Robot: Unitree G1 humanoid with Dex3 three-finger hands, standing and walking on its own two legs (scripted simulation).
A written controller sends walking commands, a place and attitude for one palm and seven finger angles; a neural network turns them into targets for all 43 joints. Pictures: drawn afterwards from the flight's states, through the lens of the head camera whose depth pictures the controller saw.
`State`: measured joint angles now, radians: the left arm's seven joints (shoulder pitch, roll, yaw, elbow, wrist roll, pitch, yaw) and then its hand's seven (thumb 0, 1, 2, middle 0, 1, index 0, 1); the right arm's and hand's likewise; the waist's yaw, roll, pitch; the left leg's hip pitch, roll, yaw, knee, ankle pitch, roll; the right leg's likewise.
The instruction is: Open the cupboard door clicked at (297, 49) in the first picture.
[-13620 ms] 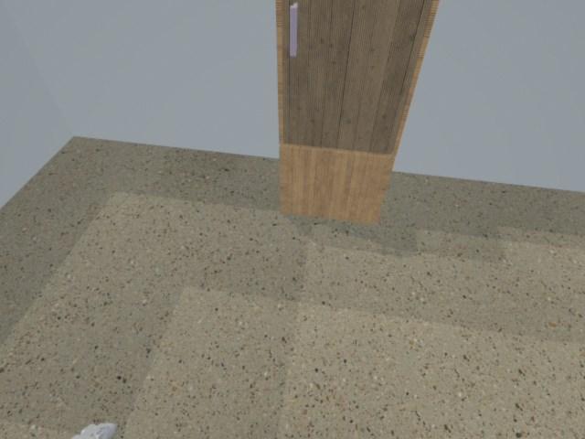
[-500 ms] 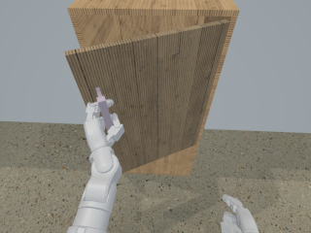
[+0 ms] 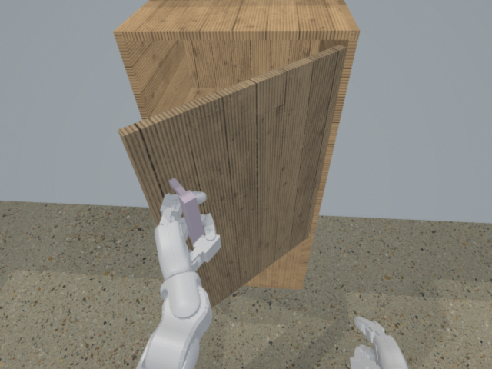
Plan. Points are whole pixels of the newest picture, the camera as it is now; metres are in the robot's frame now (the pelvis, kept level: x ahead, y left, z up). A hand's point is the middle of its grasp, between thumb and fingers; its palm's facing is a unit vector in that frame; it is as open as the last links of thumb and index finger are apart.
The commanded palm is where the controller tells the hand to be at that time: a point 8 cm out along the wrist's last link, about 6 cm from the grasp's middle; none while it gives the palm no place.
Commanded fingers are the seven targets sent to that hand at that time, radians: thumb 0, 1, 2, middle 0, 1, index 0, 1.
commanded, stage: open thumb and fingers to let go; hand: left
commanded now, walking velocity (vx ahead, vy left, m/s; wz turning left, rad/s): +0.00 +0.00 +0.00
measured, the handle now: (188, 216) +0.33 +0.12 +0.10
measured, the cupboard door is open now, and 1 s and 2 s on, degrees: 42 42 43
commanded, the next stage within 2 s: slide the hand sideways off the handle in 0.68 s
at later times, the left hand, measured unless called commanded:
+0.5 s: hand (209, 236) +0.29 +0.08 +0.10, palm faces +0.33 -0.94 +0.00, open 13.9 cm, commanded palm +0.25 +0.12 +0.09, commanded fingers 0.00 -0.50 0.30 -0.21 -0.65 -0.21 -0.65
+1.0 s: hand (201, 252) +0.27 +0.08 +0.10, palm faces -0.10 -0.99 -0.06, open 16.1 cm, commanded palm +0.24 +0.12 +0.09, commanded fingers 0.00 -0.50 0.30 -0.15 -0.30 -0.15 -0.30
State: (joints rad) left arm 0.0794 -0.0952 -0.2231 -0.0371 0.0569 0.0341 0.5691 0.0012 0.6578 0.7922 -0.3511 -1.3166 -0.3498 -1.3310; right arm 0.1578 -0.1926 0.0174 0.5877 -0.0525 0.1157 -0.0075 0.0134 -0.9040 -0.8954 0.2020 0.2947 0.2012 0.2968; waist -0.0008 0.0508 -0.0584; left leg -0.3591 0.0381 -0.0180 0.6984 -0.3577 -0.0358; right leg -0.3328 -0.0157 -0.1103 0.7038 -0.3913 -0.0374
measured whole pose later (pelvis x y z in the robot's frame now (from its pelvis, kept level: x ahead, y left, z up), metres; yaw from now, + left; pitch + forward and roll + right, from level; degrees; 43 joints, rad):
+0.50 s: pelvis -0.02 +0.02 +0.00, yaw -1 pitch +1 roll +0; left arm -0.01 -0.11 -0.22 0.09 0.06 -0.02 0.58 -0.01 -0.43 0.34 -0.29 -1.05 -0.29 -1.06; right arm 0.16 -0.18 0.02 0.59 -0.05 0.11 -0.02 0.01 -0.90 -0.90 0.20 0.29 0.20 0.30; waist 0.00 0.04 -0.05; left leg -0.37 0.03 0.00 0.69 -0.33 -0.02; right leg -0.34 -0.02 -0.09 0.69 -0.35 -0.02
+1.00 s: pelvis -0.03 +0.03 +0.00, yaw +0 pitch +0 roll +0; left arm -0.07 0.08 -0.21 0.12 -0.07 -0.11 0.09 -0.02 -0.50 0.30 -0.25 -0.41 -0.15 -0.43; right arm 0.21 -0.21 0.04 0.56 0.01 0.04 -0.03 0.01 -0.90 -0.90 0.20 0.29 0.20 0.30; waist 0.02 0.05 -0.03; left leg -0.42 0.01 -0.01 0.74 -0.33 0.00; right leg -0.39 -0.05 -0.10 0.73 -0.35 -0.01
